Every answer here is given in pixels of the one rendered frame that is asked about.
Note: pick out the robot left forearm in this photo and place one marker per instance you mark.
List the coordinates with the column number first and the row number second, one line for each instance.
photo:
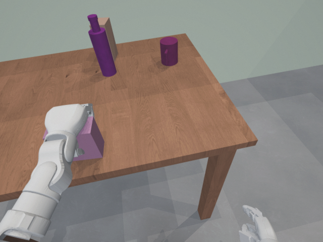
column 30, row 216

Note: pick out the table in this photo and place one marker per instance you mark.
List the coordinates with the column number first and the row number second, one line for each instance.
column 149, row 115

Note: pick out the left robot hand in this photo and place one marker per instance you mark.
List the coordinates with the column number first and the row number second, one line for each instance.
column 70, row 118

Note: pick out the sponge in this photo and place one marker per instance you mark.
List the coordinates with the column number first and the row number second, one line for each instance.
column 90, row 140

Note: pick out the right robot hand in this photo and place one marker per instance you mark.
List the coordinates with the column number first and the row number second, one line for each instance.
column 262, row 229

